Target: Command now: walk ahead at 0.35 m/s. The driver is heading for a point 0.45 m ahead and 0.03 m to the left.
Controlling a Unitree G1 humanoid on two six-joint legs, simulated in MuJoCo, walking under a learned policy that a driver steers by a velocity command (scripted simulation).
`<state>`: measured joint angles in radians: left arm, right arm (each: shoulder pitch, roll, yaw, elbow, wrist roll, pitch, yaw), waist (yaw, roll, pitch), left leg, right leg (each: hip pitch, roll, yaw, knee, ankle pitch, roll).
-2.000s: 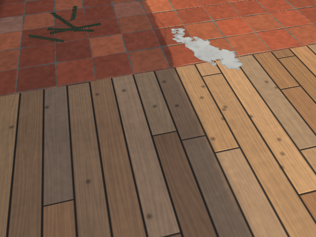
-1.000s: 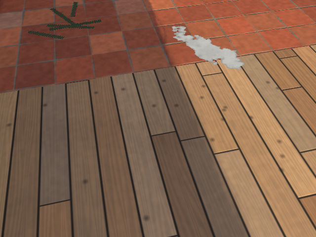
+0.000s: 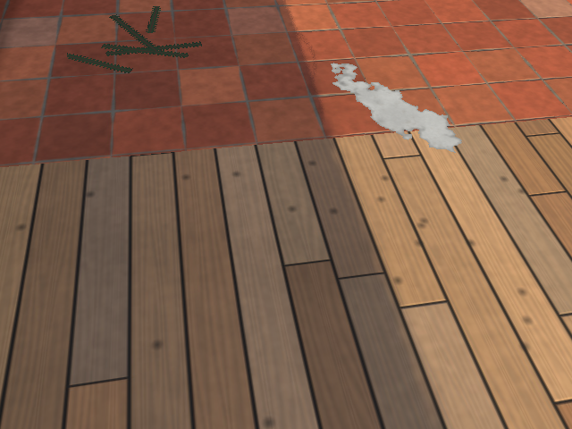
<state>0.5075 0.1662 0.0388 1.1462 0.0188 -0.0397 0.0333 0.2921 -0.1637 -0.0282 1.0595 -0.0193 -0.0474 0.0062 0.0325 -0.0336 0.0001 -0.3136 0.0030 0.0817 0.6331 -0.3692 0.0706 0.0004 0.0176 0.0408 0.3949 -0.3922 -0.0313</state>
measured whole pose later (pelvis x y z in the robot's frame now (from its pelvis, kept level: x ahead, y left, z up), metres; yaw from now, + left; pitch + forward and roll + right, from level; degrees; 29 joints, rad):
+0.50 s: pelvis +0.24 +0.02 -0.01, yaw +0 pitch +1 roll +0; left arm 0.00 0.16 0.03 0.91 0.02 -0.07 -0.02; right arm 0.54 -0.13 0.00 1.14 -0.02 -0.10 -0.03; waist -0.04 -0.01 0.08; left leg 0.17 -0.06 0.06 0.32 -0.46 0.07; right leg -0.49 0.04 -0.14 0.55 -0.09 -0.14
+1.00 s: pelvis +0.39 +0.02 +0.00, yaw +1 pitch -1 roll -1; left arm 0.35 0.13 -0.01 1.08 0.02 -0.06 0.03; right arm 0.23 -0.14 -0.01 1.08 -0.02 -0.01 -0.04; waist 0.01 0.00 0.03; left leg -0.25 0.02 0.03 0.48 -0.22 0.01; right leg -0.14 0.07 -0.11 0.43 -0.26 -0.09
